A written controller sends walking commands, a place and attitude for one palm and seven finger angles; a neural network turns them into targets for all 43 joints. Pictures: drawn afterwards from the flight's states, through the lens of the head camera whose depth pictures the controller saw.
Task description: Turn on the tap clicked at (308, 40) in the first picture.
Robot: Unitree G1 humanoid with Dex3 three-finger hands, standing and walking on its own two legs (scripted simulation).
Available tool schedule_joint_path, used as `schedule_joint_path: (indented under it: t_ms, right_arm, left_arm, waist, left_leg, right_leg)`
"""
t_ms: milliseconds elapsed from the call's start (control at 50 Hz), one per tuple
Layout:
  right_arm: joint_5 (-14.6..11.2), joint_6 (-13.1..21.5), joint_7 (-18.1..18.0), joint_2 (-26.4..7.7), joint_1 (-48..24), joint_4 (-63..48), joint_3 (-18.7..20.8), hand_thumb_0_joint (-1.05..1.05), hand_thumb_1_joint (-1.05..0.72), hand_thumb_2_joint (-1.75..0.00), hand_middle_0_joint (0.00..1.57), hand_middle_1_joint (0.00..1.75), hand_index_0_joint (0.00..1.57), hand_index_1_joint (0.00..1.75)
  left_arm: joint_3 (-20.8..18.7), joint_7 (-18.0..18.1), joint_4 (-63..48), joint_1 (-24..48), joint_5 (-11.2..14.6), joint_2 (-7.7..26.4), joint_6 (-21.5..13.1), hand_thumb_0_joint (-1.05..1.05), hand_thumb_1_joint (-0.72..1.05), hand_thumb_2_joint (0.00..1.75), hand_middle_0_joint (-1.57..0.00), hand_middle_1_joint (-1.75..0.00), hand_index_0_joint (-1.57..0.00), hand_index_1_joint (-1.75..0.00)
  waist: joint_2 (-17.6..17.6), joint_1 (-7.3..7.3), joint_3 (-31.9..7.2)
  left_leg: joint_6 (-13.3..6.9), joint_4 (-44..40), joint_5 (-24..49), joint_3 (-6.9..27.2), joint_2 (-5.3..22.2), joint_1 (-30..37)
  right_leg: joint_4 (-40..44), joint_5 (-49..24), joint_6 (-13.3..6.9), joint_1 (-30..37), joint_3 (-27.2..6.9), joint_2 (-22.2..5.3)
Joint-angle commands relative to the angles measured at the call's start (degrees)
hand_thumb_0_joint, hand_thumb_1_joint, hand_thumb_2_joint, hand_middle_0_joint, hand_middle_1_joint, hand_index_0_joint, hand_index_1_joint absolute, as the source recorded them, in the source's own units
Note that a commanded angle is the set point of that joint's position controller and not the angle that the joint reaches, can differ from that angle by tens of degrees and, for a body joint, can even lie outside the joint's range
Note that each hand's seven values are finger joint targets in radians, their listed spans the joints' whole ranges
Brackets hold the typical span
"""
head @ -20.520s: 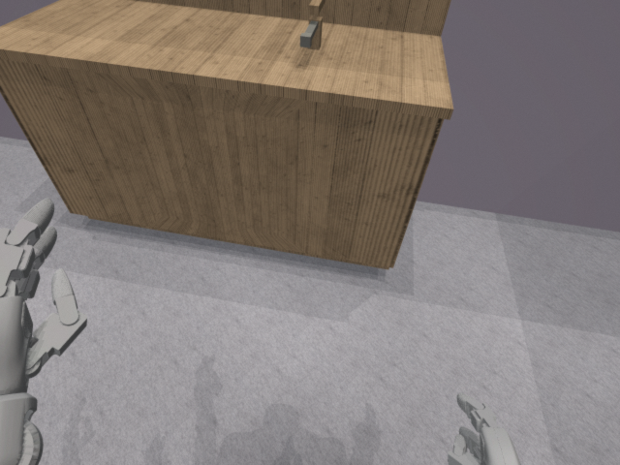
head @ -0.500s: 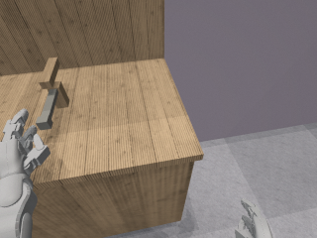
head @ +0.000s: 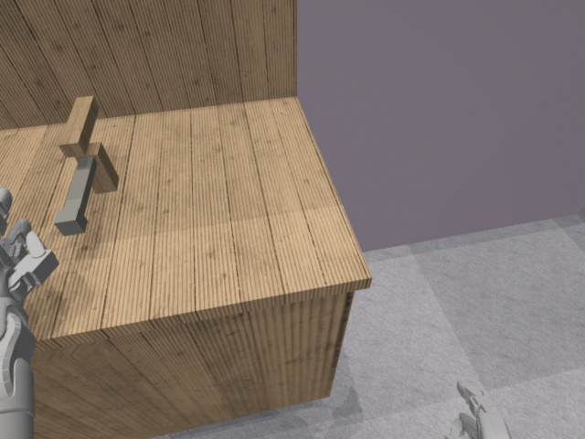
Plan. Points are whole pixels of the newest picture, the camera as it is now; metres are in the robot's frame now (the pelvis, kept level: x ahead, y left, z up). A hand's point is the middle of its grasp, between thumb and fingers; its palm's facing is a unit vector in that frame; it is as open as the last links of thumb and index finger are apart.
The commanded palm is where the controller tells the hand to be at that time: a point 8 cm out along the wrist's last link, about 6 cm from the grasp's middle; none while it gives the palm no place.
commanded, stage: reach beside the lever's end, fingers flat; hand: left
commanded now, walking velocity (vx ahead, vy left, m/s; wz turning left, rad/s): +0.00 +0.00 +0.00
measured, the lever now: (71, 221) +0.35 +0.36 +0.10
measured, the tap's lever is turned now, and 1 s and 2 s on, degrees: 0 1 4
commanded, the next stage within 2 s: push the lever round in 1.38 s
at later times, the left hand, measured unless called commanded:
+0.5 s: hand (51, 231) +0.34 +0.38 +0.10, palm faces +0.51 -0.85 -0.13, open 7.8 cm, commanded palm +0.29 +0.41 +0.10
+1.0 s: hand (51, 245) +0.32 +0.37 +0.09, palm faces +0.52 -0.85 -0.10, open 7.8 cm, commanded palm +0.28 +0.40 +0.10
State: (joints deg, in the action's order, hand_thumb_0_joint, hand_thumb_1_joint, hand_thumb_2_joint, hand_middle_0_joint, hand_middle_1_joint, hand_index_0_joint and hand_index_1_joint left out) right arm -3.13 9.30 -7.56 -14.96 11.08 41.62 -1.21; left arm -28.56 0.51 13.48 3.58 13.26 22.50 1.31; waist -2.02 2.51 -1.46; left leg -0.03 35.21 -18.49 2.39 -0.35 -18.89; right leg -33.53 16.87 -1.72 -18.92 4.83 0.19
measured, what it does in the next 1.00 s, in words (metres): stands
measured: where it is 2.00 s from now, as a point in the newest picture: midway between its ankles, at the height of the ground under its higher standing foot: outside the picture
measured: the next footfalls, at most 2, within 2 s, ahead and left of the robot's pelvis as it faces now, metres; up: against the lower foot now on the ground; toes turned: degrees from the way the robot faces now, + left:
none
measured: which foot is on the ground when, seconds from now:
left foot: down 0.00-1.00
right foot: down 0.00-1.00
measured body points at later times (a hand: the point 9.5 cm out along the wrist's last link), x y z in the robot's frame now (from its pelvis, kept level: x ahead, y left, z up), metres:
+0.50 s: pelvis +0.00 +0.01 -0.01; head +0.04 +0.01 +0.44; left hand +0.30 +0.42 +0.11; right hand +0.09 -0.27 -0.12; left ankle +0.00 +0.12 -0.73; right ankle +0.01 -0.10 -0.73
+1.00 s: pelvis +0.01 +0.02 +0.00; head +0.03 +0.02 +0.44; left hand +0.29 +0.41 +0.10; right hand +0.16 -0.23 -0.11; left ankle +0.00 +0.12 -0.73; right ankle +0.01 -0.10 -0.73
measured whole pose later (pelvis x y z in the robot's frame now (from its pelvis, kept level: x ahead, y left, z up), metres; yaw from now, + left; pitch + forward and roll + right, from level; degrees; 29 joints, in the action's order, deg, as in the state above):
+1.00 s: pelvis +0.01 +0.02 +0.00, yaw +0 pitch +5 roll -2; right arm -3.0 6.8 -6.7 -14.5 12.9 40.1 -1.0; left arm -30.2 -3.4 27.6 11.7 11.2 25.1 -4.7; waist -1.6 1.7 -2.7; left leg -1.3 38.8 -20.2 2.3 -1.1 -24.0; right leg -35.3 17.7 -0.4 -23.1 4.7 -0.6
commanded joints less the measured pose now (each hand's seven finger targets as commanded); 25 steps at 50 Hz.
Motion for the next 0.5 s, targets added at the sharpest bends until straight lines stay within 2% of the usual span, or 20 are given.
schedule_joint_path:
  t_ms: [0, 20, 60, 80, 140, 160, 200, 220, 240, 260, 280, 300, 320, 340, 360, 380, 420, 440, 460, 480]
  right_arm:
    - [-0.2, 2.5, -0.8, -8.0, -3.1, -7.6, 2.8, 0.0, -0.9, -0.9, 0.2, 0.3, 0.2, 0.3]
    - [-0.2, 2.4, -0.7, -8.3, -2.8, -7.5, 2.8, 0.0, -0.9, -0.9, 0.2, 0.3, 0.2, 0.3]
    - [-0.3, 1.9, -0.6, -8.2, -2.2, -7.1, 2.8, 0.0, -0.9, -0.9, 0.2, 0.3, 0.2, 0.3]
    - [-0.1, 1.8, -0.4, -8.4, -1.5, -7.4, 2.9, 0.0, -0.9, -0.9, 0.2, 0.3, 0.2, 0.3]
    - [0.1, 1.6, -0.1, -8.8, -0.3, -7.8, 3.2, 0.0, -0.9, -0.9, 0.2, 0.3, 0.2, 0.3]
    - [0.1, 1.2, 0.0, -8.7, 0.0, -7.0, 3.3, 0.0, -0.9, -0.9, 0.2, 0.3, 0.2, 0.3]
    - [0.3, 1.0, 0.4, -8.8, 1.0, -7.7, 3.4, 0.0, -0.9, -0.9, 0.2, 0.3, 0.2, 0.3]
    - [0.2, 0.8, 0.4, -9.2, 1.6, -7.3, 3.5, 0.0, -0.9, -0.9, 0.2, 0.3, 0.2, 0.3]
    - [0.3, 0.7, 0.4, -9.3, 1.9, -7.4, 3.6, 0.0, -0.9, -0.9, 0.2, 0.3, 0.2, 0.3]
    - [0.1, 0.2, 0.3, -9.4, 2.1, -6.6, 3.5, 0.0, -0.9, -0.9, 0.2, 0.3, 0.2, 0.3]
    - [0.2, 0.2, 0.4, -9.5, 2.7, -6.8, 3.5, 0.0, -0.9, -0.9, 0.2, 0.3, 0.2, 0.3]
    - [0.1, 0.1, 0.5, -9.7, 3.1, -6.9, 3.7, 0.0, -0.9, -0.9, 0.2, 0.3, 0.2, 0.3]
    - [0.1, 0.1, 0.5, -9.9, 3.3, -6.9, 3.7, 0.0, -0.9, -0.9, 0.2, 0.3, 0.2, 0.3]
    - [0.2, 0.0, 0.5, -10.1, 3.8, -6.8, 3.8, 0.0, -0.9, -0.9, 0.2, 0.3, 0.2, 0.3]
    - [0.1, -0.3, 0.4, -10.0, 4.1, -6.1, 3.8, 0.0, -0.9, -0.9, 0.2, 0.3, 0.2, 0.3]
    - [0.3, -0.3, 0.6, -10.0, 4.6, -6.8, 3.9, 0.0, -0.9, -0.9, 0.2, 0.3, 0.2, 0.3]
    - [0.4, -0.2, 0.9, -9.8, 4.7, -7.3, 4.3, 0.0, -0.9, -0.9, 0.2, 0.3, 0.2, 0.3]
    - [0.3, -0.3, 1.0, -9.8, 4.8, -7.5, 4.3, 0.0, -0.9, -0.9, 0.2, 0.3, 0.2, 0.3]
    - [0.2, -0.6, 1.0, -9.9, 4.9, -7.0, 4.3, 0.0, -0.9, -0.9, 0.2, 0.3, 0.2, 0.3]
    - [0.2, -0.6, 1.0, -9.8, 5.2, -7.1, 4.3, 0.0, -0.9, -0.9, 0.2, 0.3, 0.2, 0.3]
  left_arm:
    - [-5.9, -1.7, -5.8, 16.6, 0.1, 19.5, -4.7, 0.0, 0.9, 0.9, -0.16, -0.17, -0.16, -0.17]
    - [-6.4, -2.0, -4.4, 17.5, 0.2, 20.4, -4.9, 0.0, 0.9, 0.9, -0.16, -0.17, -0.16, -0.17]
    - [-8.1, -2.1, -2.0, 18.9, -0.4, 22.7, -5.5, 0.0, 0.9, 0.9, -0.15, -0.16, -0.15, -0.16]
    - [-7.7, -2.2, -0.4, 18.9, -0.4, 22.3, -5.8, 0.0, 0.9, 0.9, -0.15, -0.16, -0.15, -0.16]
    - [-8.2, -2.8, 0.6, 22.2, -0.7, 24.1, -7.6, 0.0, 0.9, 0.9, -0.15, -0.15, -0.15, -0.15]
    - [-10.3, -2.4, 2.2, 21.8, -1.4, 26.3, -8.3, 0.0, 0.9, 0.9, -0.15, -0.15, -0.15, -0.15]
    - [-9.3, -3.1, 3.2, 21.9, -1.4, 25.6, -9.5, 0.0, 0.9, 0.9, -0.15, -0.15, -0.15, -0.15]
    - [-9.7, -3.5, 4.5, 23.2, -1.5, 26.6, -9.9, 0.0, 0.9, 0.9, -0.15, -0.15, -0.15, -0.15]
    - [-10.1, -4.0, 6.0, 23.4, -1.4, 27.1, -10.2, 0.0, 0.9, 0.9, -0.15, -0.15, -0.15, -0.15]
    - [-11.6, -4.0, 7.6, 24.1, -1.8, 29.1, -10.6, 0.0, 0.9, 0.9, -0.15, -0.15, -0.15, -0.15]
    - [-9.9, -4.7, 8.1, 26.0, -1.7, 27.9, -11.1, 0.0, 0.9, 0.9, -0.15, -0.15, -0.15, -0.15]
    - [-10.8, -5.3, 9.6, 25.4, -1.6, 29.0, -11.3, 0.0, 0.9, 0.9, -0.15, -0.15, -0.15, -0.15]
    - [-9.8, -5.8, 9.1, 27.5, -1.6, 28.8, -11.8, 0.0, 0.9, 0.9, -0.15, -0.15, -0.15, -0.15]
    - [-10.0, -6.3, 10.4, 27.7, -1.7, 29.2, -12.0, 0.0, 0.9, 0.9, -0.15, -0.15, -0.15, -0.15]
    - [-11.4, -6.1, 10.7, 29.0, -2.3, 31.1, -12.7, 0.0, 0.9, 0.9, -0.15, -0.15, -0.15, -0.15]
    - [-9.5, -6.5, 10.1, 28.6, -2.2, 28.9, -13.2, 0.0, 0.9, 0.9, -0.15, -0.15, -0.15, -0.15]
    - [-8.6, -7.0, 7.2, 26.2, -1.8, 27.4, -14.2, 0.0, 0.9, 0.9, -0.15, -0.15, -0.15, -0.15]
    - [-7.9, -7.2, 7.8, 25.0, -1.5, 26.2, -14.1, 0.0, 0.9, 0.9, -0.15, -0.15, -0.15, -0.15]
    - [-8.8, -6.7, 8.1, 25.3, -1.7, 27.0, -14.2, 0.0, 0.9, 0.9, -0.15, -0.15, -0.15, -0.15]
    - [-7.9, -6.6, 8.3, 25.1, -1.5, 25.5, -14.2, 0.0, 0.9, 0.9, -0.15, -0.15, -0.15, -0.15]
  waist:
    - [-1.6, -1.12, -11.0]
    - [-0.2, -1.46, -11.2]
    - [-2.2, -1.14, -10.7]
    - [-1.0, -1.41, -11.3]
    - [-2.3, -1.69, -13.1]
    - [-3.9, -1.34, -12.7]
    - [-3.6, -1.72, -13.9]
    - [-2.1, -2.31, -14.0]
    - [-2.6, -2.21, -13.8]
    - [-3.2, -2.34, -12.6]
    - [-3.4, -2.99, -12.7]
    - [-3.0, -2.74, -13.2]
    - [-3.5, -3.27, -13.7]
    - [-3.3, -3.2, -14.4]
    - [-5.3, -3.18, -14.1]
    - [-5.0, -3.18, -15.6]
    - [-6.9, -2.44, -18.3]
    - [-6.6, -2.5, -17.9]
    - [-6.1, -2.7, -16.9]
    - [-5.5, -2.76, -16.4]
  left_leg:
    - [-1.6, -4.8, 10.4, -0.5, -1.1, 0.7]
    - [-1.7, -4.5, 11.0, -0.6, -1.0, 0.3]
    - [-1.6, -4.3, 10.5, -0.5, -1.0, -0.4]
    - [-1.7, -4.2, 11.0, -0.5, -1.0, -0.6]
    - [-1.8, -3.3, 11.8, -0.8, -1.0, -0.9]
    - [-1.8, -3.1, 11.9, -0.8, -0.9, -1.1]
    - [-1.8, -2.8, 12.5, -0.8, -1.0, -1.4]
    - [-1.9, -2.6, 12.1, -0.8, -0.8, -1.9]
    - [-2.0, -2.3, 11.9, -0.9, -0.9, -2.6]
    - [-2.0, -2.2, 11.3, -0.8, -0.8, -3.3]
    - [-2.1, -2.2, 11.4, -0.9, -0.8, -3.2]
    - [-2.1, -1.9, 10.8, -0.8, -0.8, -3.7]
    - [-2.1, -1.8, 11.2, -0.8, -0.8, -3.3]
    - [-2.2, -1.5, 11.3, -0.8, -0.9, -3.3]
    - [-2.0, -1.5, 11.8, -0.6, -0.6, -2.9]
    - [-2.0, -1.5, 13.0, -0.4, -0.7, -2.1]
    - [-1.7, -1.3, 15.7, -0.2, -0.5, 0.4]
    - [-1.7, -1.3, 15.8, -0.3, -0.4, 0.5]
    - [-1.5, -1.5, 15.5, 0.4, -0.1, 0.3]
    - [-1.4, -1.7, 15.5, 0.6, 0.0, 0.1]
  right_leg:
    - [5.2, -9.4, 0.5, 4.6, -3.1, -0.2]
    - [5.1, -10.5, 0.6, 4.8, -3.2, -0.2]
    - [4.9, -9.7, 0.5, 4.4, -3.2, -0.1]
    - [4.6, -10.4, 0.7, 4.3, -3.0, -0.1]
    - [3.9, -11.6, 0.7, 4.3, -3.4, 0.0]
    - [3.8, -11.4, 0.5, 4.2, -3.5, 0.2]
    - [3.2, -12.3, 0.6, 4.1, -3.4, 0.2]
    - [3.1, -11.9, 0.7, 3.6, -3.3, 0.4]
    - [3.0, -11.8, 0.7, 3.4, -3.5, 0.4]
    - [3.1, -11.1, 0.6, 3.0, -3.6, 0.4]
    - [2.8, -11.5, 0.7, 2.6, -3.6, 0.4]
    - [2.9, -10.6, 0.7, 2.3, -3.6, 0.5]
    - [2.6, -11.0, 0.6, 1.9, -3.5, 0.5]
    - [2.4, -11.0, 0.7, 1.7, -3.6, 0.6]
    - [2.3, -10.8, 0.4, 1.3, -3.4, 0.7]
    - [1.9, -11.9, 0.4, 1.7, -3.3, 0.8]
    - [1.5, -13.4, 0.1, 2.1, -3.1, 1.0]
    - [1.6, -13.3, 0.1, 1.6, -3.0, 1.1]
    - [1.5, -12.3, 0.1, 0.9, -2.6, 1.2]
    - [1.5, -12.3, 0.1, 0.5, -2.5, 1.2]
